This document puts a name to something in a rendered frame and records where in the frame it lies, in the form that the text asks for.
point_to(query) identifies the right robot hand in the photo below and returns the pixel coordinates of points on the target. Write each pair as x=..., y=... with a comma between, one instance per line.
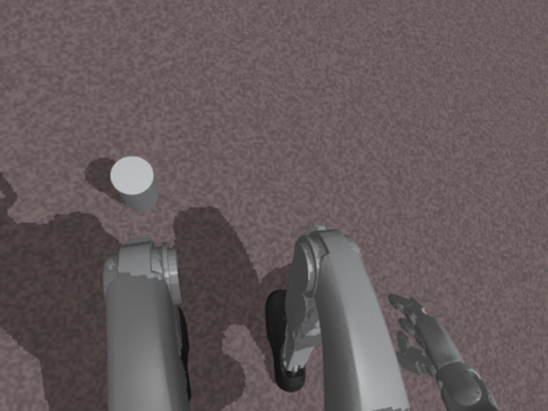
x=429, y=333

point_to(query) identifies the right robot foot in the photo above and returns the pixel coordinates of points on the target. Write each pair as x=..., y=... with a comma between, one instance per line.
x=276, y=321

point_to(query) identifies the right robot arm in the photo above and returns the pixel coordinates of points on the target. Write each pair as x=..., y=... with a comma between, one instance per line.
x=463, y=390

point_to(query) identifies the can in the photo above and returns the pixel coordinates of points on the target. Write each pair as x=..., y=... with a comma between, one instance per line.
x=134, y=180

